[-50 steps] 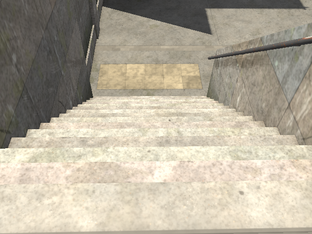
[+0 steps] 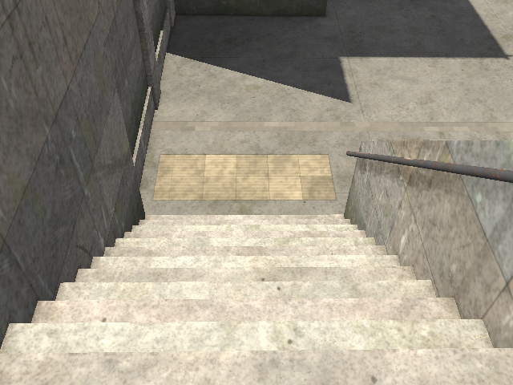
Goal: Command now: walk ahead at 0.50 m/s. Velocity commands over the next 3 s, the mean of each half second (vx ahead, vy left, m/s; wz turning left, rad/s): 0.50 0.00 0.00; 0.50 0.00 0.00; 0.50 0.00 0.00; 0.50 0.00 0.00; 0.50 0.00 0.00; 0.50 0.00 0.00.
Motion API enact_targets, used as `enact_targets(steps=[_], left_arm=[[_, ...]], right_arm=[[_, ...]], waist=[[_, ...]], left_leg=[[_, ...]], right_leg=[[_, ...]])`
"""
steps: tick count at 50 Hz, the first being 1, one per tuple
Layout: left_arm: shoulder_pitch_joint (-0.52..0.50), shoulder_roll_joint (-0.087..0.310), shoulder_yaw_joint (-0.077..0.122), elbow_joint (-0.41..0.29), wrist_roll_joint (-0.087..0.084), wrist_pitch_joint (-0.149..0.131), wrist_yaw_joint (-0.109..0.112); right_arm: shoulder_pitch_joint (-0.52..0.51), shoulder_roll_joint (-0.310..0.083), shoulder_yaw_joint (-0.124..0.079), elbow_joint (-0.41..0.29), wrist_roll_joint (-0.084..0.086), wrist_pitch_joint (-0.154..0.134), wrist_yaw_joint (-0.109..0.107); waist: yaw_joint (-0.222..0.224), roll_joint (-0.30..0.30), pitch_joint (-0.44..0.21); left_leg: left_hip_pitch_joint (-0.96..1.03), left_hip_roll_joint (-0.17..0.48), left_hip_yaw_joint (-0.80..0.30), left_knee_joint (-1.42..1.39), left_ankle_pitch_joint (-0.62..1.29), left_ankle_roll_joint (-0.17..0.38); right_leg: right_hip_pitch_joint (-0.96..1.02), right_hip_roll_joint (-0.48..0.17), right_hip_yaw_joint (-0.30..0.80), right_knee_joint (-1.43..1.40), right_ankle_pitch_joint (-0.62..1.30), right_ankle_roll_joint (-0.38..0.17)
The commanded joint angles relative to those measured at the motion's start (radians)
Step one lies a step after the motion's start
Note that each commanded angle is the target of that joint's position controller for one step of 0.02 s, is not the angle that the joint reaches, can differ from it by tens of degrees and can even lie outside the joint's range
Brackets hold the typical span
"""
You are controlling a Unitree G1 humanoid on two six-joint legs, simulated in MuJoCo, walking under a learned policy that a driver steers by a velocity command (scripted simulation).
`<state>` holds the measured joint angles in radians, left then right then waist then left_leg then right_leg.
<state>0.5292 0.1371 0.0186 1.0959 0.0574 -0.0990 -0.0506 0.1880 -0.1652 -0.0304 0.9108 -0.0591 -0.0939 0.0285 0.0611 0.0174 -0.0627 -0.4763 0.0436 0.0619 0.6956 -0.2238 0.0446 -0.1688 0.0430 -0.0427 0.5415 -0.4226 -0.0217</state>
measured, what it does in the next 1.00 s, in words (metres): goes down: right foot 0.20 m lower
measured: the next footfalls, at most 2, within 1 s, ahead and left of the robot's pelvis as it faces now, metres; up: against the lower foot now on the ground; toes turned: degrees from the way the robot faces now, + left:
right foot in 0.58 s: +0.33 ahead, -0.11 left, -0.20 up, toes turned -4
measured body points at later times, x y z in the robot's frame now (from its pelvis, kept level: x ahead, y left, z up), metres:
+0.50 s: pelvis +0.18 +0.01 -0.09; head +0.18 +0.00 +0.36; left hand +0.31 +0.21 -0.22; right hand +0.03 -0.15 -0.23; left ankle +0.05 +0.09 -0.72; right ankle +0.31 -0.12 -0.81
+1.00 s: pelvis +0.39 -0.01 -0.28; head +0.39 -0.01 +0.17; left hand +0.24 +0.14 -0.43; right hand +0.48 -0.23 -0.42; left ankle +0.55 +0.13 -0.99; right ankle +0.29 -0.11 -0.93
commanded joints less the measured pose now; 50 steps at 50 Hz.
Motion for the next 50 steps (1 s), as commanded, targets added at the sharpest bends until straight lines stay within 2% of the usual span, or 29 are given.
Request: enact_targets(steps=[1,2,3,5,7,10,12,15,18,20,23,25,27,29,30,31,32,33,34,35,36,37,38,40,41,43,45,48,50], left_arm=[[0.107,0.081,0.018,-0.029,0.017,-0.017,0.001],[0.089,0.000,-0.009,-0.073,0.011,-0.044,0.003],[-0.109,0.095,0.022,-0.125,-0.016,-0.047,0.015],[-0.122,0.115,0.029,-0.120,-0.007,-0.015,0.052],[-0.104,0.037,0.003,-0.102,0.034,0.005,0.049],[-0.165,0.051,0.004,-0.113,0.026,0.006,-0.001],[-0.140,0.060,-0.004,-0.106,0.047,-0.006,-0.034],[-0.300,0.076,-0.012,-0.151,0.070,0.002,-0.024],[-0.335,0.079,-0.022,-0.169,0.048,0.008,-0.016],[-0.318,0.102,-0.014,-0.192,0.053,0.023,-0.029],[-0.414,0.115,-0.022,-0.258,0.039,0.049,-0.016],[-0.445,0.090,-0.039,-0.267,0.029,0.055,-0.015],[-0.352,0.097,-0.038,-0.229,0.021,0.044,-0.018],[0.119,0.212,0.026,-0.056,0.010,0.027,-0.007],[0.290,0.282,0.059,-0.030,0.041,0.042,-0.008],[0.226,0.410,0.099,-0.035,0.041,0.052,-0.020],[0.169,0.420,0.113,-0.042,0.046,0.055,-0.031],[0.013,0.357,0.101,-0.072,0.026,0.051,-0.038],[-0.047,0.186,0.052,-0.085,0.032,0.036,-0.036],[-0.064,-0.001,-0.012,-0.088,0.067,0.011,-0.009],[0.014,-0.044,-0.023,-0.056,0.083,0.002,0.015],[0.040,-0.048,-0.028,-0.046,0.036,-0.014,0.036],[0.068,-0.007,-0.037,-0.042,0.021,-0.017,0.037],[0.009,0.093,-0.030,-0.053,0.061,-0.033,0.029],[0.048,0.056,-0.041,-0.041,0.039,-0.052,0.050],[0.114,0.030,-0.061,-0.021,0.013,-0.065,0.076],[0.086,0.034,-0.068,-0.029,0.049,-0.034,0.052],[0.052,0.075,-0.069,-0.056,0.039,-0.022,0.036],[0.174,0.076,-0.063,-0.017,0.011,-0.008,0.064]], right_arm=[[0.326,-0.225,-0.070,0.044,0.024,-0.030,-0.041],[0.501,-0.265,-0.078,0.078,-0.001,-0.043,-0.019],[0.516,-0.200,-0.085,0.122,-0.058,-0.046,-0.012],[0.291,-0.088,-0.059,0.085,-0.017,-0.038,0.003],[0.241,0.028,-0.020,0.080,-0.018,-0.023,-0.012],[0.351,-0.040,-0.024,0.122,-0.037,-0.013,-0.013],[0.382,-0.057,-0.011,0.130,-0.064,-0.010,-0.020],[0.461,0.028,0.035,0.159,-0.013,-0.027,-0.056],[0.447,0.019,0.063,0.131,-0.023,-0.023,-0.050],[0.418,-0.018,0.067,0.113,-0.023,-0.013,-0.022],[0.513,-0.053,0.064,0.138,0.012,-0.024,-0.028],[0.528,-0.078,0.055,0.148,0.009,-0.005,-0.030],[0.494,-0.096,0.046,0.150,0.017,0.018,-0.015],[0.465,-0.102,0.060,0.191,-0.005,0.051,0.053],[0.525,-0.055,0.053,0.216,0.002,0.043,0.097],[0.560,-0.012,0.047,0.163,0.022,0.017,0.103],[0.540,-0.031,0.047,0.116,0.025,0.007,0.091],[0.475,-0.061,0.052,0.057,0.013,0.004,0.061],[0.376,-0.072,0.060,0.027,-0.003,0.007,0.033],[0.414,-0.006,0.085,0.059,-0.024,0.014,0.013],[0.398,0.003,0.079,0.067,-0.025,0.034,0.013],[0.393,-0.016,0.068,0.093,-0.020,0.041,0.034],[0.303,-0.038,0.055,0.095,-0.035,0.048,0.059],[0.324,-0.058,0.048,0.103,-0.052,0.026,0.092],[0.262,-0.057,0.052,0.073,-0.086,0.019,0.078],[0.148,-0.087,0.057,0.053,-0.075,0.013,0.052],[0.137,-0.062,0.062,0.053,-0.059,0.037,0.045],[0.186,-0.105,0.054,0.046,-0.085,0.058,0.061],[-0.014,-0.107,0.061,-0.020,-0.043,0.051,0.048]], waist=[[-0.114,0.160,-0.182],[-0.200,0.327,-0.228],[-0.241,0.101,-0.002],[-0.110,-0.039,0.023],[-0.061,-0.018,0.066],[-0.096,0.037,0.040],[-0.078,0.044,0.033],[-0.146,0.039,0.024],[-0.139,0.023,0.037],[-0.121,0.039,0.108],[-0.176,0.018,0.165],[-0.207,0.018,0.188],[-0.173,-0.032,0.178],[0.030,-0.113,0.083],[0.079,-0.285,-0.060],[0.000,-0.246,-0.161],[-0.003,-0.145,-0.153],[-0.038,-0.118,-0.046],[-0.044,-0.014,0.006],[-0.097,0.121,0.086],[-0.093,0.018,0.167],[-0.072,0.014,0.170],[-0.040,-0.073,0.161],[-0.105,-0.107,0.100],[-0.059,-0.052,0.071],[0.002,0.003,0.085],[-0.033,-0.059,0.125],[-0.070,-0.033,0.170],[0.048,-0.040,0.208]], left_leg=[[0.605,0.135,-0.256,-0.154,0.348,0.244],[0.823,0.348,-0.667,-0.284,0.452,0.485],[0.628,0.353,-0.694,-0.345,0.237,0.405],[0.366,0.294,-0.466,-0.319,0.290,0.324],[0.182,0.210,-0.292,-0.302,0.431,0.249],[0.096,0.131,-0.177,-0.278,0.321,0.235],[0.029,0.124,-0.197,-0.214,0.279,0.220],[0.229,0.115,-0.246,-0.106,0.106,0.201],[-0.108,0.042,-0.149,0.010,-0.057,0.188],[-0.324,0.056,-0.176,-0.009,-0.230,0.211],[-0.044,0.113,-0.315,0.126,-0.282,0.237],[0.109,0.139,-0.418,0.186,-0.228,0.251],[0.100,0.118,-0.429,0.310,-0.145,0.254],[-0.140,0.030,-0.288,0.728,-0.211,0.132],[-0.407,-0.169,-0.191,1.227,-0.558,0.016],[-0.571,-0.155,-0.187,1.326,-0.580,0.024],[-0.692,-0.127,-0.163,1.351,-0.511,0.016],[-0.845,-0.034,-0.190,1.359,-0.375,0.008],[-0.883,0.037,-0.215,1.298,-0.282,0.034],[-0.785,0.137,-0.269,0.876,0.098,0.053],[-0.670,0.159,-0.213,0.750,0.185,0.060],[-0.560,0.130,-0.146,0.506,0.398,0.049],[-0.447,0.102,-0.070,0.472,0.483,0.036],[-0.268,0.055,-0.046,0.624,0.450,0.019],[-0.454,0.122,-0.170,0.379,0.595,0.017],[-0.512,0.128,-0.177,0.052,0.836,-0.009],[-0.136,0.070,-0.067,0.068,0.864,-0.009],[-0.055,0.048,-0.062,0.090,0.726,-0.022],[-0.187,0.086,-0.106,-0.306,0.557,-0.023]], right_leg=[[-0.268,-0.083,0.055,0.441,0.403,-0.085],[-0.661,0.082,0.084,0.792,-0.269,-0.022],[-0.842,0.030,0.240,0.874,-0.164,-0.041],[-0.761,-0.080,0.194,0.886,0.037,-0.029],[-0.678,-0.123,0.184,0.749,0.163,-0.017],[-0.650,-0.129,0.067,0.607,0.335,0.002],[-0.616,-0.128,0.053,0.661,0.440,-0.003],[-0.816,-0.190,0.132,0.324,0.836,-0.009],[-0.490,-0.161,0.035,0.138,1.081,-0.014],[-0.280,-0.123,-0.020,0.213,0.926,0.007],[-0.400,-0.136,0.043,-0.049,0.656,0.030],[-0.429,-0.165,0.075,-0.256,0.594,0.013],[-0.243,-0.153,0.041,-0.370,0.574,0.006],[0.319,-0.178,-0.048,-0.456,0.868,-0.033],[0.654,-0.301,0.108,-0.154,1.259,-0.181],[0.758,-0.370,0.108,0.058,1.358,-0.241],[0.688,-0.419,0.218,0.010,1.019,-0.329],[0.485,-0.508,0.447,-0.123,0.382,-0.387],[0.328,-0.493,0.409,-0.166,0.176,-0.366],[0.091,-0.398,0.248,-0.150,0.274,-0.276],[-0.103,-0.337,0.216,-0.150,0.380,-0.277],[-0.243,-0.266,0.146,-0.131,0.341,-0.269],[-0.359,-0.219,0.114,-0.134,0.257,-0.259],[-0.530,-0.211,0.143,-0.049,0.300,-0.256],[-0.289,-0.229,0.183,-0.011,0.313,-0.251],[-0.175,-0.243,0.201,0.120,0.229,-0.242],[-0.512,-0.177,0.141,0.122,0.066,-0.229],[-0.535,-0.212,0.221,0.252,-0.025,-0.240],[-0.224,-0.245,0.335,0.315,-0.023,-0.238]])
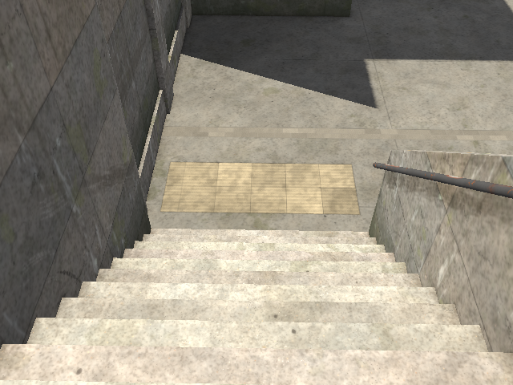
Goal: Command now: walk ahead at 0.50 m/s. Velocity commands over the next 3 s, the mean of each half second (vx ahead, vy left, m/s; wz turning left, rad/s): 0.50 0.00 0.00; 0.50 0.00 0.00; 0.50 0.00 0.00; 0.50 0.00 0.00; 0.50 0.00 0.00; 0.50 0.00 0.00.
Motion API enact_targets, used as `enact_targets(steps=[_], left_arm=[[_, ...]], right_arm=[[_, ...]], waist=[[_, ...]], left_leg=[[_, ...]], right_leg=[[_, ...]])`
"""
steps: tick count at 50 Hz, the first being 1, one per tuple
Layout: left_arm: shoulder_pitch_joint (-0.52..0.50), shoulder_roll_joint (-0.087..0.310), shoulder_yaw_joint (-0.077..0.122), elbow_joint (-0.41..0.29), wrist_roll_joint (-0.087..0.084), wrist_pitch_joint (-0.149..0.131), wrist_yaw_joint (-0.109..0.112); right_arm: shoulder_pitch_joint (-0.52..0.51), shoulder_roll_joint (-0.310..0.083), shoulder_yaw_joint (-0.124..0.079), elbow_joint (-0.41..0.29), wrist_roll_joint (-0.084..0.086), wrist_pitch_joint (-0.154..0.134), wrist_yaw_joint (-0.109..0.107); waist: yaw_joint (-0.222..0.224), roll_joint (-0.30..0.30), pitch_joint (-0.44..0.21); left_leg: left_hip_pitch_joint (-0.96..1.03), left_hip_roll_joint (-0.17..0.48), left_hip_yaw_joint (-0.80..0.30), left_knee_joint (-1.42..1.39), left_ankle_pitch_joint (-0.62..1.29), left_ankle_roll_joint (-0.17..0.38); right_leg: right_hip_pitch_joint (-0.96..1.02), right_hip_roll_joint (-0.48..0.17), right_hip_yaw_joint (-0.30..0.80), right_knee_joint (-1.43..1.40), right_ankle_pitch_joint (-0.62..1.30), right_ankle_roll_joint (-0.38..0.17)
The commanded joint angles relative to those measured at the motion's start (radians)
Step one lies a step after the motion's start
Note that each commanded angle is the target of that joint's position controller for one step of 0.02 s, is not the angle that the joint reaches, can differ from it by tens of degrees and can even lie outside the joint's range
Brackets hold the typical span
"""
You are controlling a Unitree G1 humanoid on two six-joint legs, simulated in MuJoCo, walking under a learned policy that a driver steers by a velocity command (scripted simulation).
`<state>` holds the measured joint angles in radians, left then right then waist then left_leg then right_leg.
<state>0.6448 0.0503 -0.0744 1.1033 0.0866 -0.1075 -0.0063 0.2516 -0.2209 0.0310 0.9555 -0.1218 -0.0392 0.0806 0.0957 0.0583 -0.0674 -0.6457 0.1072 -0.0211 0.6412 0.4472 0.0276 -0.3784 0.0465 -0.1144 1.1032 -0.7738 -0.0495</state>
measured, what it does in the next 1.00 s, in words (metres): goes down: left foot 0.21 m lower, then right foot 0.20 m lower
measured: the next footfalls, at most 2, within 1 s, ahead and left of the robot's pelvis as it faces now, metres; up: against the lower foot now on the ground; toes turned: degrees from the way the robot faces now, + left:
left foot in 0.10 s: +0.16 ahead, +0.13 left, -0.21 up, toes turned +4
right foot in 0.64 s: +0.41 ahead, -0.07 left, -0.41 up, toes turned -3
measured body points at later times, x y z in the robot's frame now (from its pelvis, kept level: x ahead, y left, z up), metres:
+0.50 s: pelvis +0.22 +0.05 -0.19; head +0.22 +0.05 +0.26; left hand +0.33 +0.27 -0.33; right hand +0.06 -0.10 -0.34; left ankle +0.12 +0.13 -0.85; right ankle +0.41 -0.08 -0.88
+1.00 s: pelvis +0.48 +0.03 -0.41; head +0.48 +0.04 +0.04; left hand +0.32 +0.19 -0.56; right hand +0.60 -0.19 -0.54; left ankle +0.63 +0.16 -1.11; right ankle +0.38 -0.07 -1.06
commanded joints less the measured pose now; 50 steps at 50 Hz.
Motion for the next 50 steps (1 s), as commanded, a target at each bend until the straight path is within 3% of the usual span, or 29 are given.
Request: enact_targets(steps=[1,2,3,5,6,7,8,9,10,12,13,15,16,19,21,25,28,30,31,33,34,36,38,39,41,43,45,48,50], left_arm=[[0.059,0.216,0.036,-0.014,0.019,0.006,0.007],[0.041,0.174,0.044,-0.033,-0.027,0.021,0.020],[0.048,0.215,0.056,-0.024,-0.015,0.042,0.019],[0.004,0.266,0.057,0.003,0.032,0.073,-0.052],[0.055,0.203,0.062,0.027,-0.009,0.066,-0.107],[0.114,0.156,0.080,-0.022,-0.051,0.053,-0.124],[0.045,0.192,0.086,-0.071,-0.071,0.037,-0.122],[-0.059,0.168,0.069,-0.148,-0.070,0.018,-0.102],[-0.097,0.158,0.058,-0.159,-0.055,0.022,-0.069],[-0.100,0.090,0.032,-0.131,-0.008,0.035,-0.046],[-0.125,0.099,0.035,-0.139,0.001,0.050,-0.054],[-0.220,0.137,0.050,-0.122,0.004,0.055,-0.095],[-0.214,0.130,0.039,-0.112,0.011,0.044,-0.115],[-0.350,0.200,0.045,-0.159,0.033,0.019,-0.092],[-0.330,0.225,0.048,-0.150,0.042,0.032,-0.085],[-0.551,0.191,0.028,-0.218,0.034,0.057,-0.085],[-0.452,0.220,0.038,-0.203,0.062,0.051,-0.092],[-0.510,0.220,0.043,-0.228,0.018,0.050,-0.086],[-0.263,0.227,0.046,-0.121,0.002,0.038,-0.082],[0.236,0.385,0.144,0.005,-0.021,0.032,-0.069],[0.171,0.500,0.179,0.003,-0.010,0.046,-0.080],[0.074,0.432,0.177,0.010,0.045,0.062,-0.079],[-0.078,0.083,0.080,-0.020,0.042,0.040,-0.055],[-0.088,0.041,0.058,-0.012,0.041,0.030,-0.037],[-0.115,0.103,0.050,-0.026,-0.020,-0.005,-0.031],[-0.107,0.117,0.035,-0.021,-0.005,-0.038,-0.009],[-0.099,0.144,0.031,-0.036,0.006,-0.053,0.012],[-0.118,0.190,0.026,-0.057,0.021,-0.031,-0.018],[-0.036,0.185,0.027,-0.050,-0.024,-0.022,-0.007]], right_arm=[[0.022,-0.049,-0.002,-0.036,-0.008,-0.014,-0.007],[-0.087,-0.061,-0.009,-0.076,0.023,-0.014,-0.005],[-0.124,-0.063,-0.011,-0.083,0.032,-0.016,-0.010],[0.385,-0.142,-0.068,0.118,0.052,-0.043,-0.014],[0.613,-0.254,-0.118,0.157,0.043,-0.039,-0.007],[0.581,-0.363,-0.146,0.156,0.053,-0.034,-0.004],[0.618,-0.369,-0.161,0.185,0.014,-0.027,0.002],[0.530,-0.327,-0.164,0.179,0.010,-0.018,0.010],[0.411,-0.166,-0.107,0.158,0.015,-0.017,0.013],[0.328,0.087,-0.029,0.138,-0.013,-0.042,-0.020],[0.364,0.097,-0.022,0.165,-0.010,-0.058,-0.040],[0.325,0.057,-0.003,0.136,0.042,-0.091,-0.056],[0.281,0.003,-0.003,0.137,0.012,-0.104,-0.055],[0.300,-0.017,0.011,0.129,0.016,-0.130,-0.084],[0.318,-0.024,0.022,0.132,0.028,-0.105,-0.077],[0.591,0.020,0.026,0.200,0.056,-0.070,-0.102],[0.503,0.000,0.014,0.186,0.024,-0.067,-0.070],[0.395,0.006,0.003,0.149,0.080,-0.049,-0.070],[0.339,-0.055,-0.004,0.172,0.013,-0.032,-0.037],[0.322,-0.101,-0.034,0.176,0.040,-0.031,0.038],[0.428,-0.035,-0.054,0.174,0.070,-0.040,0.058],[0.302,0.011,-0.033,0.038,0.086,-0.056,0.041],[0.269,0.074,-0.006,0.034,0.030,-0.045,-0.021],[0.242,0.072,-0.011,0.043,0.019,-0.041,-0.029],[0.156,0.051,-0.030,0.074,0.011,-0.031,0.007],[0.175,0.054,-0.007,0.049,-0.026,-0.050,0.037],[0.057,0.006,-0.007,0.015,0.004,-0.050,0.005],[0.150,-0.044,-0.010,0.019,-0.017,-0.027,0.003],[-0.043,-0.097,-0.019,-0.055,-0.001,-0.024,0.005]], waist=[[-0.040,-0.146,0.174],[0.012,-0.071,0.215],[0.028,-0.071,0.213],[-0.184,-0.006,0.081],[-0.287,0.224,-0.042],[-0.184,0.236,-0.146],[-0.224,0.112,-0.137],[-0.218,0.043,-0.068],[-0.151,-0.049,0.044],[-0.063,-0.108,0.206],[-0.074,-0.040,0.231],[-0.119,-0.013,0.200],[-0.073,0.044,0.152],[-0.112,-0.064,0.119],[-0.091,-0.009,0.156],[-0.255,-0.046,0.217],[-0.180,-0.003,0.164],[-0.192,-0.066,0.223],[-0.095,-0.052,0.156],[0.151,-0.318,0.018],[0.026,-0.320,-0.149],[0.005,-0.116,-0.075],[-0.086,0.030,0.146],[-0.118,0.013,0.204],[-0.101,-0.127,0.188],[-0.112,-0.097,0.132],[-0.062,-0.030,0.114],[-0.137,-0.092,0.161],[-0.039,-0.048,0.213]], left_leg=[[0.131,-0.010,0.020,-0.009,-0.075,-0.003],[0.011,0.039,-0.044,-0.378,-0.288,0.015],[0.130,0.010,0.016,-0.456,-0.293,0.025],[0.787,-0.005,0.109,-0.386,0.014,0.045],[1.087,0.135,-0.061,-0.315,0.337,0.195],[1.271,0.227,-0.065,0.007,0.694,0.250],[1.258,0.256,-0.128,0.018,0.616,0.303],[1.123,0.314,-0.268,-0.097,0.021,0.340],[0.835,0.311,-0.320,-0.200,-0.523,0.324],[0.413,0.194,-0.177,-0.234,-0.551,0.248],[0.326,0.147,-0.164,-0.232,-0.543,0.224],[0.038,0.078,-0.093,-0.242,-0.643,0.252],[-0.078,0.047,-0.094,-0.183,-0.614,0.241],[-0.054,0.012,-0.069,-0.063,-0.713,0.213],[-0.045,0.031,-0.146,-0.001,-0.818,0.242],[0.410,0.087,-0.338,0.194,-0.790,0.286],[0.298,0.075,-0.358,0.310,-0.579,0.270],[0.356,0.054,-0.336,0.365,-0.692,0.236],[0.133,0.036,-0.298,0.523,-0.578,0.211],[-0.166,-0.176,-0.092,1.168,-0.802,0.071],[-0.411,-0.241,-0.035,1.440,-1.264,0.048],[-0.650,-0.126,-0.027,1.369,-1.112,0.076],[-0.678,0.063,-0.183,0.878,-0.638,0.090],[-0.464,0.077,-0.128,0.717,-0.536,0.100],[-0.058,0.028,0.022,0.492,-0.206,0.075],[-0.032,0.042,-0.056,0.435,-0.029,0.059],[0.088,0.018,-0.020,0.102,0.241,0.022],[0.331,-0.034,0.030,0.227,0.068,-0.020],[0.058,0.020,-0.031,-0.155,-0.184,-0.027]], right_leg=[[-0.076,-0.281,0.443,-0.196,0.500,-0.217],[0.085,-0.272,0.447,-0.166,0.418,-0.193],[0.097,-0.261,0.441,-0.133,0.459,-0.187],[-0.201,-0.179,0.307,0.274,0.449,-0.096],[-0.434,0.009,0.222,0.791,0.114,0.017],[-0.678,0.054,0.155,1.041,-0.069,0.015],[-0.839,0.065,0.154,1.081,-0.035,0.018],[-1.010,-0.017,0.164,1.031,0.088,-0.006],[-0.999,-0.120,0.237,0.891,0.289,-0.052],[-0.847,-0.239,0.275,0.454,0.710,-0.090],[-0.801,-0.225,0.231,0.375,0.769,-0.087],[-0.543,-0.196,0.138,0.071,1.118,-0.048],[-0.395,-0.183,0.144,0.172,1.166,-0.029],[-0.257,-0.151,0.145,-0.253,1.507,-0.005],[-0.243,-0.132,0.147,-0.244,1.386,0.007],[-0.529,-0.148,0.171,-0.612,1.169,0.051],[-0.258,-0.132,0.126,-0.437,1.121,0.024],[-0.180,-0.163,0.162,-0.919,0.817,0.009],[0.245,-0.160,0.113,-0.768,1.102,-0.009],[0.819,-0.201,0.130,-0.866,1.347,-0.136],[1.062,-0.356,0.223,-0.484,1.666,-0.264],[0.854,-0.436,0.375,-0.559,1.197,-0.334],[0.394,-0.434,0.411,-0.648,0.775,-0.282],[0.133,-0.355,0.330,-0.655,0.797,-0.260],[-0.282,-0.201,0.179,-0.654,0.716,-0.245],[-0.278,-0.186,0.215,-0.547,0.613,-0.216],[-0.300,-0.140,0.190,-0.414,0.498,-0.173],[-0.472,-0.165,0.265,-0.281,0.366,-0.186],[-0.098,-0.223,0.389,-0.192,0.398,-0.192]])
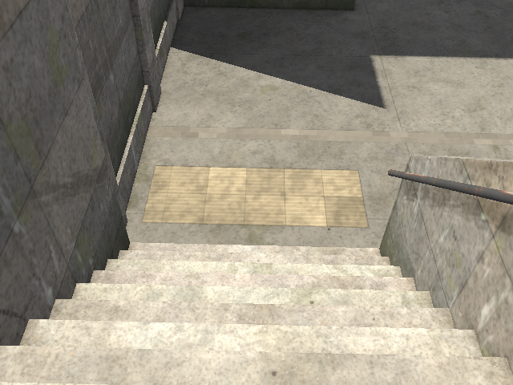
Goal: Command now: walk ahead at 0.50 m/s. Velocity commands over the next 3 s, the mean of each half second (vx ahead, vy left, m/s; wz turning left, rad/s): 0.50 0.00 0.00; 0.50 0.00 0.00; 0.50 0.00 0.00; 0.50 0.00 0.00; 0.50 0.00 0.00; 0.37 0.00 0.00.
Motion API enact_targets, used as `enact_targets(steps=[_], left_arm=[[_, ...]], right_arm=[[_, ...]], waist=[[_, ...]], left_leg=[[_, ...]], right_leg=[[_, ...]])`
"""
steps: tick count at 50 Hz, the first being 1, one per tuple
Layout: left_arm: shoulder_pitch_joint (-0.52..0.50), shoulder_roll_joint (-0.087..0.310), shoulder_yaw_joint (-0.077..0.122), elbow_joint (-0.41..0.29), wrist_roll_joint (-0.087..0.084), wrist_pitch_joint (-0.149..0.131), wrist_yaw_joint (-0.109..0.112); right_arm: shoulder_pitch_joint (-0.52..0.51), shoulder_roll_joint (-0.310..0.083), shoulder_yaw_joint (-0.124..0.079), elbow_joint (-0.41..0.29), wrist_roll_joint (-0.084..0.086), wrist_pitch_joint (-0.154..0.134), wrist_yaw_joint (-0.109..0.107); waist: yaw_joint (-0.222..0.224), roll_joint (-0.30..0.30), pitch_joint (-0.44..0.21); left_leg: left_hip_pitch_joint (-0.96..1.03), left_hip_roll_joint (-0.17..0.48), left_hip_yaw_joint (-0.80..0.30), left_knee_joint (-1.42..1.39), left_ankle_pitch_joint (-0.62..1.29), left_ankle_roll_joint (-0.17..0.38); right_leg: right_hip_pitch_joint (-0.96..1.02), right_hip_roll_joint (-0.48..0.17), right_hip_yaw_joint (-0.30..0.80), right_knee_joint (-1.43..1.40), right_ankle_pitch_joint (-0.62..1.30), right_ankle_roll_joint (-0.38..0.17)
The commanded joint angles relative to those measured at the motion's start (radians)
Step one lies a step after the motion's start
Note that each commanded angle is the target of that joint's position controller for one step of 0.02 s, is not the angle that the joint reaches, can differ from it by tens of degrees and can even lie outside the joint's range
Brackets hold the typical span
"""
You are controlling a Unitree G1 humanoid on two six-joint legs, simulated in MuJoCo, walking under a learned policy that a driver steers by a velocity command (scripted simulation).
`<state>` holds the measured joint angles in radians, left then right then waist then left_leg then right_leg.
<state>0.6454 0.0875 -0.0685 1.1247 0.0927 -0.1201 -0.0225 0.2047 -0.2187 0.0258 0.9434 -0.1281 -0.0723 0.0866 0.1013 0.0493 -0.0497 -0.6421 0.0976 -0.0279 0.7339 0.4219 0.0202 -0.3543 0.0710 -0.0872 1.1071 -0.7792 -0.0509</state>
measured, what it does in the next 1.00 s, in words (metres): goes down: left foot 0.21 m lower, then right foot 0.20 m lower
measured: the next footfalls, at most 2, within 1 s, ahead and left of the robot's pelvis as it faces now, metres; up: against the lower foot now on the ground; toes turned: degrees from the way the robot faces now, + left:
left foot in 0.10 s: +0.15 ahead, +0.12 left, -0.21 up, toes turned +4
right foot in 0.58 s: +0.41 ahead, -0.07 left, -0.41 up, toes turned -3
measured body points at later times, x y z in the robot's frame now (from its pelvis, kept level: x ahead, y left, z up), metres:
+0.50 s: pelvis +0.25 +0.04 -0.22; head +0.24 +0.03 +0.23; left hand +0.38 +0.24 -0.35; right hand +0.09 -0.13 -0.36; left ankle +0.11 +0.12 -0.85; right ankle +0.41 -0.08 -0.94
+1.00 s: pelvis +0.51 +0.03 -0.45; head +0.51 +0.04 +0.00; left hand +0.37 +0.19 -0.59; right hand +0.63 -0.19 -0.58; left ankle +0.61 +0.14 -1.18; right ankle +0.38 -0.07 -1.05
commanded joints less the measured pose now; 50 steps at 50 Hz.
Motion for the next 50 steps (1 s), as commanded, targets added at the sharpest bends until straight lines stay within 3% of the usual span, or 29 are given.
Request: enact_targets(steps=[1,2,3,4,5,6,8,9,11,12,13,15,17,19,24,26,27,28,29,30,31,33,35,37,39,41,45,48,50], left_arm=[[0.022,0.178,0.031,-0.052,-0.040,0.008,0.021],[0.029,0.232,0.048,-0.045,-0.029,0.028,0.025],[-0.015,0.258,0.051,-0.037,0.049,0.041,-0.001],[-0.014,0.172,0.044,-0.023,-0.027,0.056,-0.012],[-0.018,0.239,0.057,-0.006,-0.005,0.081,-0.067],[0.107,0.146,0.072,0.006,-0.023,0.073,-0.107],[-0.080,0.138,0.071,-0.166,-0.075,0.027,-0.104],[-0.168,0.136,0.064,-0.190,-0.066,0.024,-0.082],[-0.154,0.057,0.034,-0.156,-0.013,0.033,-0.037],[-0.171,0.057,0.034,-0.155,-0.008,0.048,-0.038],[-0.211,0.068,0.038,-0.128,0.004,0.055,-0.060],[-0.263,0.078,0.035,-0.136,0.008,0.040,-0.103],[-0.325,0.130,0.038,-0.161,0.036,0.022,-0.087],[-0.347,0.180,0.052,-0.175,0.030,0.035,-0.067],[-0.599,0.158,0.029,-0.260,0.032,0.064,-0.073],[-0.436,0.198,0.049,-0.212,0.059,0.056,-0.078],[-0.449,0.206,0.054,-0.217,0.015,0.052,-0.073],[-0.298,0.215,0.065,-0.139,-0.027,0.042,-0.056],[0.007,0.278,0.102,-0.031,-0.025,0.025,-0.046],[0.276,0.382,0.158,0.002,-0.024,0.040,-0.053],[0.173,0.475,0.184,-0.004,-0.002,0.053,-0.076],[-0.017,0.374,0.172,-0.035,0.030,0.076,-0.070],[-0.156,0.015,0.054,-0.058,0.043,0.052,-0.042],[-0.182,0.011,0.036,-0.058,-0.023,0.017,-0.009],[-0.182,0.085,0.033,-0.057,-0.012,-0.025,0.010],[-0.102,0.099,0.025,-0.031,-0.005,-0.046,0.026],[-0.126,0.153,0.025,-0.065,0.004,-0.025,-0.005],[0.059,0.156,0.032,-0.026,-0.044,0.008,0.029],[0.019,0.211,0.047,-0.018,0.039,0.030,0.000]], right_arm=[[-0.115,-0.075,-0.007,-0.080,0.013,0.013,0.001],[-0.161,-0.062,-0.004,-0.100,0.021,0.013,0.000],[0.084,-0.074,-0.017,0.003,-0.002,0.004,-0.002],[0.242,-0.134,-0.049,0.070,0.050,-0.005,-0.012],[0.493,-0.176,-0.083,0.141,0.056,-0.024,-0.023],[0.657,-0.298,-0.127,0.175,0.054,-0.012,-0.018],[0.623,-0.356,-0.167,0.196,-0.001,0.009,-0.002],[0.480,-0.213,-0.122,0.175,0.000,0.018,0.000],[0.407,0.080,-0.030,0.172,-0.011,0.003,-0.024],[0.425,0.098,-0.021,0.188,-0.010,-0.011,-0.046],[0.360,0.123,-0.004,0.160,0.048,-0.026,-0.060],[0.288,0.016,0.000,0.140,0.027,-0.061,-0.054],[0.281,0.012,0.014,0.123,0.038,-0.091,-0.085],[0.253,-0.034,0.020,0.109,0.027,-0.084,-0.083],[0.558,-0.030,0.014,0.187,0.068,-0.035,-0.100],[0.503,-0.040,0.008,0.181,0.022,-0.026,-0.064],[0.451,0.009,0.007,0.158,0.085,-0.018,-0.066],[0.429,-0.046,-0.004,0.190,0.068,0.006,-0.039],[0.434,-0.070,-0.010,0.206,-0.005,0.023,0.016],[0.475,-0.048,-0.026,0.206,0.048,0.005,0.053],[0.476,-0.039,-0.044,0.137,0.097,-0.015,0.059],[0.315,0.004,-0.021,0.022,0.102,-0.023,0.018],[0.310,0.056,0.002,0.065,0.034,-0.013,-0.029],[0.253,0.031,-0.024,0.097,0.013,0.003,-0.003],[0.211,0.082,-0.001,0.074,-0.017,-0.012,0.034],[0.147,0.019,-0.005,0.041,0.011,-0.020,0.010],[0.182,-0.057,-0.019,0.036,-0.009,0.003,-0.006],[-0.152,-0.050,-0.011,-0.073,0.020,0.009,-0.004],[0.059,-0.064,-0.025,0.007,0.002,-0.002,-0.001]], waist=[[0.017,-0.067,0.197],[0.037,-0.089,0.194],[-0.069,-0.147,0.109],[-0.129,0.044,0.155],[-0.246,0.069,0.076],[-0.245,0.270,-0.157],[-0.258,0.069,-0.116],[-0.203,-0.047,0.009],[-0.099,-0.127,0.189],[-0.100,-0.025,0.235],[-0.118,-0.061,0.232],[-0.078,0.035,0.136],[-0.106,-0.069,0.118],[-0.078,0.016,0.110],[-0.263,-0.008,0.198],[-0.175,0.014,0.124],[-0.178,-0.115,0.183],[-0.112,-0.133,0.150],[-0.014,-0.095,0.063],[0.107,-0.372,-0.130],[0.015,-0.237,-0.199],[-0.008,-0.114,-0.027],[-0.132,0.077,0.190],[-0.125,-0.029,0.217],[-0.130,-0.114,0.123],[-0.087,-0.028,0.121],[-0.136,-0.071,0.153],[0.042,-0.063,0.195],[-0.062,-0.135,0.116]], left_leg=[[0.033,0.030,-0.028,-0.397,-0.211,-0.002],[0.090,0.015,-0.011,-0.460,-0.288,0.019],[0.418,-0.006,0.010,-0.117,-0.111,0.031],[0.446,0.063,-0.048,-0.692,-0.091,0.069],[0.847,0.030,0.062,-0.631,0.032,0.094],[1.317,0.199,-0.040,-0.097,0.651,0.302],[1.263,0.325,-0.268,-0.139,0.272,0.382],[0.999,0.356,-0.352,-0.227,-0.245,0.365],[0.516,0.242,-0.214,-0.273,-0.406,0.277],[0.370,0.159,-0.170,-0.283,-0.444,0.256],[0.123,0.102,-0.088,-0.306,-0.538,0.273],[-0.174,0.037,-0.055,-0.246,-0.593,0.253],[-0.132,-0.013,-0.037,-0.142,-0.694,0.215],[-0.232,-0.022,-0.059,-0.100,-0.816,0.209],[0.445,0.083,-0.362,0.153,-0.700,0.273],[0.275,0.076,-0.358,0.276,-0.493,0.260],[0.340,0.042,-0.324,0.335,-0.656,0.227],[0.248,-0.031,-0.212,0.469,-0.636,0.197],[-0.057,-0.053,-0.180,0.702,-0.428,0.134],[-0.319,-0.222,-0.103,1.245,-1.007,0.053],[-0.501,-0.216,-0.035,1.385,-1.237,0.051],[-0.747,-0.071,-0.076,1.276,-1.048,0.060],[-0.567,0.082,-0.166,0.748,-0.547,0.118],[-0.138,0.053,-0.012,0.397,-0.190,0.116],[0.008,0.052,-0.034,0.370,0.033,0.080],[0.020,0.048,-0.047,0.075,0.230,0.046],[0.231,-0.018,0.020,0.107,0.048,-0.012],[-0.039,0.030,-0.035,-0.423,-0.202,-0.007],[0.346,-0.018,0.004,-0.070,-0.162,0.023]], right_leg=[[0.023,-0.263,0.447,-0.185,0.446,-0.202],[0.058,-0.278,0.480,-0.176,0.500,-0.206],[-0.149,-0.289,0.449,-0.012,0.640,-0.175],[-0.070,-0.229,0.405,0.152,0.433,-0.120],[-0.235,-0.120,0.269,0.440,0.519,-0.072],[-0.611,0.072,0.171,0.989,-0.075,0.013],[-1.021,-0.008,0.128,1.013,0.026,-0.005],[-1.085,-0.113,0.189,0.899,0.200,-0.030],[-0.941,-0.264,0.262,0.408,0.647,-0.073],[-0.841,-0.250,0.202,0.320,0.741,-0.085],[-0.630,-0.237,0.138,0.059,1.025,-0.072],[-0.274,-0.187,0.083,0.152,1.179,-0.033],[-0.215,-0.188,0.128,-0.262,1.513,-0.022],[-0.016,-0.128,0.069,-0.235,1.413,0.008],[-0.434,-0.183,0.135,-0.787,1.081,0.028],[-0.132,-0.138,0.074,-0.453,1.068,0.019],[-0.122,-0.191,0.153,-0.950,0.887,-0.003],[0.207,-0.152,0.031,-1.077,1.081,-0.002],[0.705,-0.164,0.025,-0.824,1.243,-0.045],[1.070,-0.305,0.156,-0.618,1.705,-0.235],[1.080,-0.429,0.215,-0.443,1.731,-0.297],[0.762,-0.547,0.492,-0.641,0.865,-0.375],[0.189,-0.413,0.302,-0.693,0.696,-0.247],[-0.264,-0.250,0.115,-0.698,0.660,-0.227],[-0.349,-0.194,0.131,-0.602,0.619,-0.207],[-0.302,-0.200,0.158,-0.488,0.561,-0.188],[-0.389,-0.213,0.238,-0.290,0.430,-0.191],[0.108,-0.264,0.450,-0.180,0.482,-0.210],[-0.114,-0.279,0.440,-0.042,0.684,-0.188]])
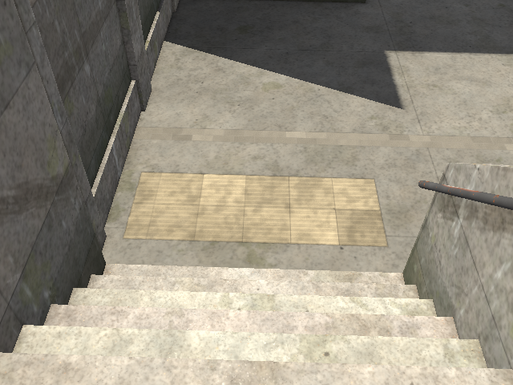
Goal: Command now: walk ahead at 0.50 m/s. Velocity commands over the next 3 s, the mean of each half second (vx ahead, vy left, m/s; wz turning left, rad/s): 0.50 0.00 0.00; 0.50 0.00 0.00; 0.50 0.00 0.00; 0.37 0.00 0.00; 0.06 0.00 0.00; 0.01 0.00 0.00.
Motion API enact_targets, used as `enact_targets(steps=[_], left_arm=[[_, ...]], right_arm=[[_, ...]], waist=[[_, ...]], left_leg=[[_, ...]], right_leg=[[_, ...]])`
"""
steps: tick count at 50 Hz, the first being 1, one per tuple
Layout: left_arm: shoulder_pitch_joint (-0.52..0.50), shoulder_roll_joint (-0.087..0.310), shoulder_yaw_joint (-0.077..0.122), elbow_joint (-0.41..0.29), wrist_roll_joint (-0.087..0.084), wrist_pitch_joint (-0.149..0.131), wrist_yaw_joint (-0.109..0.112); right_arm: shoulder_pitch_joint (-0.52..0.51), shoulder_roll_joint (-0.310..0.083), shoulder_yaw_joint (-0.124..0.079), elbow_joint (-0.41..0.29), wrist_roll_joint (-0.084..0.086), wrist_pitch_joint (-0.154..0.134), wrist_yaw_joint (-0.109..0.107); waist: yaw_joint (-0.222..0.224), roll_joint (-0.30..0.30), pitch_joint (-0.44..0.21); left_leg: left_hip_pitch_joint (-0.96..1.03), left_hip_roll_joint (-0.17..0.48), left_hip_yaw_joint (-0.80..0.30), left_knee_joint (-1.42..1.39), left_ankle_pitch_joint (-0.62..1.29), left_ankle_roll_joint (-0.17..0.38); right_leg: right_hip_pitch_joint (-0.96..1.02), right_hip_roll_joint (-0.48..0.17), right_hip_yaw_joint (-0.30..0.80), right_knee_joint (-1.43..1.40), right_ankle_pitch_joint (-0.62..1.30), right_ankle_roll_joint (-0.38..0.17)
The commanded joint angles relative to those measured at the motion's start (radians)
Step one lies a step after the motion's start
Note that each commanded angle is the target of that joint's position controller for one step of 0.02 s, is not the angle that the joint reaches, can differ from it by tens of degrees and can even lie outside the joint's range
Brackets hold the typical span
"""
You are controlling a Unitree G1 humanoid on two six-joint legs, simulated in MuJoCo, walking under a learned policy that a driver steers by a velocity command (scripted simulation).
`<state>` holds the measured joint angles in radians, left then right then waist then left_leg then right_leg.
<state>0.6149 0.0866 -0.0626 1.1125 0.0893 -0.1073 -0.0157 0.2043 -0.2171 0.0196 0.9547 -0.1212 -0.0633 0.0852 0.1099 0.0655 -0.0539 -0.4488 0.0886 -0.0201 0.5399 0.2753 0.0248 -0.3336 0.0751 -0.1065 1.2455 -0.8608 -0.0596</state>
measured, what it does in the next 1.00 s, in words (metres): goes down: left foot 0.21 m lower, then right foot 0.20 m lower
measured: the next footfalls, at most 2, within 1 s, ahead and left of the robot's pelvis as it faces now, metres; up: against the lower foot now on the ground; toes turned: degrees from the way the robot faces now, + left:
left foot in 0.04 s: +0.12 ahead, +0.11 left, -0.21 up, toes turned +4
right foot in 0.50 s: +0.37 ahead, -0.09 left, -0.41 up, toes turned -3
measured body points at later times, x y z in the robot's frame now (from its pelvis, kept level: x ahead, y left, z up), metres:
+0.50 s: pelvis +0.26 +0.01 -0.23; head +0.26 +0.00 +0.22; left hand +0.40 +0.23 -0.36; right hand +0.12 -0.16 -0.38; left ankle +0.09 +0.11 -0.79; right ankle +0.35 -0.09 -0.98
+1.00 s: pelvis +0.52 +0.04 -0.47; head +0.52 +0.05 -0.02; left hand +0.39 +0.22 -0.62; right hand +0.62 -0.20 -0.60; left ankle +0.55 +0.12 -1.22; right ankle +0.37 -0.10 -0.95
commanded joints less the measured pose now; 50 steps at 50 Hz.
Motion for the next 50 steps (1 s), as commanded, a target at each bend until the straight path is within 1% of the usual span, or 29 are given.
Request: enact_targets(steps=[1,2,3,4,5,7,8,9,10,13,16,20,24,25,26,27,28,29,31,34,35,37,41,44,46,47,48,49,50], left_arm=[[0.063,0.133,0.042,0.004,-0.031,0.033,-0.007],[0.021,0.242,0.068,-0.009,-0.017,0.054,-0.051],[0.092,0.188,0.067,0.017,0.005,0.052,-0.112],[0.129,0.133,0.078,-0.027,-0.056,0.024,-0.125],[-0.015,0.118,0.067,-0.120,-0.087,0.007,-0.120],[-0.185,0.142,0.068,-0.164,-0.058,0.007,-0.074],[-0.145,0.071,0.044,-0.133,-0.024,0.012,-0.051],[-0.154,0.056,0.040,-0.129,-0.008,0.026,-0.046],[-0.189,0.072,0.042,-0.109,0.011,0.035,-0.066],[-0.230,0.082,0.035,-0.129,0.039,0.011,-0.106],[-0.287,0.171,0.057,-0.153,0.025,0.031,-0.068],[-0.539,0.170,0.039,-0.239,0.035,0.049,-0.071],[-0.193,0.205,0.062,-0.107,0.018,0.027,-0.073],[-0.034,0.259,0.100,-0.053,-0.026,0.015,-0.059],[0.250,0.362,0.149,0.007,-0.020,0.023,-0.057],[0.207,0.466,0.180,0.009,-0.017,0.034,-0.074],[0.153,0.442,0.182,-0.009,0.034,0.042,-0.072],[0.058,0.399,0.172,-0.012,0.035,0.057,-0.072],[-0.099,0.022,0.052,-0.035,0.048,0.040,-0.047],[-0.145,0.076,0.041,-0.048,-0.016,-0.014,-0.016],[-0.150,0.133,0.044,-0.054,0.002,-0.026,-0.016],[-0.074,0.088,0.018,-0.022,-0.004,-0.056,0.018],[-0.086,0.155,0.019,-0.049,0.013,-0.036,-0.009],[0.056,0.174,0.030,-0.025,-0.039,-0.006,0.016],[0.028,0.228,0.048,-0.019,0.017,0.028,0.000],[0.044,0.177,0.049,0.009,-0.021,0.051,-0.018],[0.020,0.236,0.062,0.003,0.010,0.068,-0.078],[0.165,0.125,0.067,0.029,-0.023,0.056,-0.118],[0.077,0.169,0.087,-0.064,-0.080,0.026,-0.120]], right_arm=[[0.118,-0.121,-0.041,0.041,0.041,-0.010,-0.013],[0.307,-0.136,-0.060,0.093,0.072,-0.035,-0.026],[0.626,-0.247,-0.114,0.162,0.056,-0.038,-0.023],[0.650,-0.357,-0.145,0.196,0.035,-0.031,-0.007],[0.685,-0.351,-0.163,0.207,-0.019,-0.006,-0.007],[0.458,-0.119,-0.093,0.184,-0.002,0.009,-0.003],[0.391,0.067,-0.031,0.163,-0.015,-0.002,-0.025],[0.382,0.092,-0.022,0.156,-0.007,-0.015,-0.042],[0.303,0.112,-0.008,0.140,0.039,-0.035,-0.059],[0.286,0.034,0.013,0.128,0.031,-0.092,-0.074],[0.240,-0.026,0.025,0.088,0.022,-0.096,-0.082],[0.514,-0.050,0.014,0.150,0.066,-0.062,-0.094],[0.401,-0.023,0.009,0.146,0.044,-0.021,-0.038],[0.421,-0.034,0.009,0.181,0.057,-0.003,-0.006],[0.432,-0.081,-0.020,0.188,0.026,0.001,0.048],[0.459,-0.050,-0.041,0.136,0.084,-0.016,0.061],[0.373,-0.049,-0.039,0.069,0.102,-0.029,0.051],[0.309,0.002,-0.016,0.002,0.097,-0.033,0.029],[0.264,0.046,0.008,0.027,0.028,-0.024,-0.029],[0.229,0.068,-0.006,0.086,-0.010,-0.010,0.016],[0.251,0.057,-0.002,0.081,-0.006,-0.026,0.032],[0.138,0.018,0.000,0.029,-0.004,-0.032,0.010],[0.170,-0.053,-0.011,0.026,-0.015,-0.005,-0.008],[-0.127,-0.064,-0.009,-0.079,0.012,0.000,-0.004],[0.049,-0.077,-0.023,-0.009,0.024,-0.011,-0.003],[0.220,-0.124,-0.046,0.085,0.051,-0.021,-0.020],[0.503,-0.182,-0.085,0.142,0.063,-0.042,-0.029],[0.646,-0.307,-0.129,0.175,0.046,-0.026,-0.019],[0.687,-0.359,-0.153,0.211,0.005,-0.024,-0.002]], waist=[[-0.082,0.024,0.182],[-0.173,0.032,0.099],[-0.278,0.159,-0.100],[-0.221,0.188,-0.186],[-0.302,0.074,-0.125],[-0.197,-0.104,0.110],[-0.128,-0.153,0.182],[-0.115,-0.056,0.235],[-0.117,-0.081,0.248],[-0.101,-0.029,0.141],[-0.077,-0.015,0.127],[-0.246,-0.044,0.204],[-0.104,-0.108,0.142],[-0.012,-0.202,0.121],[0.091,-0.332,-0.059],[0.023,-0.313,-0.193],[0.031,-0.163,-0.144],[0.002,-0.142,-0.045],[-0.105,0.059,0.188],[-0.134,-0.145,0.185],[-0.150,-0.152,0.133],[-0.081,-0.031,0.127],[-0.138,-0.103,0.152],[0.016,-0.083,0.199],[-0.067,-0.081,0.135],[-0.125,0.015,0.153],[-0.248,0.050,0.039],[-0.239,0.262,-0.178],[-0.243,0.116,-0.168]], left_leg=[[0.119,0.056,-0.078,-0.498,-0.089,0.053],[0.498,-0.016,0.097,-0.436,0.071,0.061],[1.019,0.114,0.002,-0.029,0.592,0.229],[1.164,0.259,-0.091,0.175,0.805,0.339],[1.122,0.341,-0.276,0.070,0.507,0.384],[0.643,0.314,-0.307,-0.068,-0.276,0.331],[0.369,0.229,-0.180,-0.060,-0.267,0.251],[0.171,0.151,-0.125,-0.097,-0.277,0.236],[-0.087,0.097,-0.052,-0.105,-0.362,0.247],[-0.267,0.035,-0.063,-0.002,-0.462,0.235],[-0.476,-0.012,-0.038,0.121,-0.666,0.183],[0.224,0.097,-0.337,0.356,-0.542,0.251],[0.009,0.044,-0.294,0.674,-0.382,0.195],[-0.140,-0.035,-0.188,0.811,-0.449,0.155],[-0.461,-0.190,-0.121,1.328,-0.691,0.066],[-0.669,-0.215,-0.028,1.571,-1.108,0.051],[-0.779,-0.175,-0.018,1.518,-1.047,0.053],[-0.924,-0.081,-0.060,1.484,-0.931,0.063],[-0.837,0.101,-0.186,0.949,-0.422,0.100],[-0.186,0.047,0.013,0.661,0.038,0.085],[-0.079,0.005,0.046,0.762,-0.003,0.054],[-0.208,0.070,-0.065,0.275,0.358,0.039],[0.092,-0.015,0.027,0.296,0.211,-0.017],[-0.162,0.034,-0.027,-0.222,-0.080,-0.007],[0.188,0.004,0.006,-0.140,-0.052,0.029],[0.314,0.050,-0.018,-0.530,0.057,0.056],[0.735,0.055,0.043,-0.366,0.240,0.107],[1.161,0.220,-0.049,0.126,0.891,0.315],[1.146,0.282,-0.136,0.150,0.839,0.336]], right_leg=[[0.001,-0.202,0.399,-0.044,0.549,-0.118],[-0.113,-0.120,0.244,0.150,0.721,-0.109],[-0.500,-0.019,0.259,0.606,0.461,-0.028],[-0.800,0.050,0.152,0.923,0.016,-0.003],[-1.007,0.012,0.168,0.894,0.073,-0.009],[-1.086,-0.155,0.202,0.661,0.308,-0.047],[-0.957,-0.244,0.264,0.295,0.676,-0.069],[-0.807,-0.246,0.209,0.182,0.774,-0.082],[-0.611,-0.238,0.157,-0.090,1.084,-0.072],[-0.330,-0.221,0.172,-0.182,1.401,-0.020],[0.043,-0.136,0.080,-0.380,1.496,0.023],[-0.437,-0.191,0.163,-0.899,1.187,0.037],[0.145,-0.192,0.124,-0.961,1.195,0.004],[0.461,-0.143,0.028,-1.151,1.226,-0.011],[0.966,-0.272,0.128,-0.808,1.624,-0.169],[1.072,-0.399,0.210,-0.576,1.741,-0.268],[0.966,-0.417,0.276,-0.607,1.607,-0.291],[0.782,-0.534,0.482,-0.742,1.039,-0.357],[0.235,-0.458,0.381,-0.817,0.758,-0.253],[-0.403,-0.205,0.129,-0.777,0.688,-0.210],[-0.484,-0.214,0.155,-0.725,0.713,-0.220],[-0.302,-0.217,0.192,-0.606,0.607,-0.177],[-0.448,-0.220,0.263,-0.422,0.468,-0.181],[0.030,-0.276,0.461,-0.323,0.550,-0.194],[-0.107,-0.263,0.423,-0.155,0.626,-0.161],[-0.063,-0.198,0.364,0.029,0.528,-0.105],[-0.277,-0.119,0.269,0.321,0.668,-0.063],[-0.640,0.055,0.190,0.864,-0.015,0.016],[-0.876,0.045,0.160,0.934,0.037,0.008]])
Over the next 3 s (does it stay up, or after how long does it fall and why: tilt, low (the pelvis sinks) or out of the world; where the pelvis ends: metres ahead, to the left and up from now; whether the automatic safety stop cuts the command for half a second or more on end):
stays up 1.06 0.02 -0.91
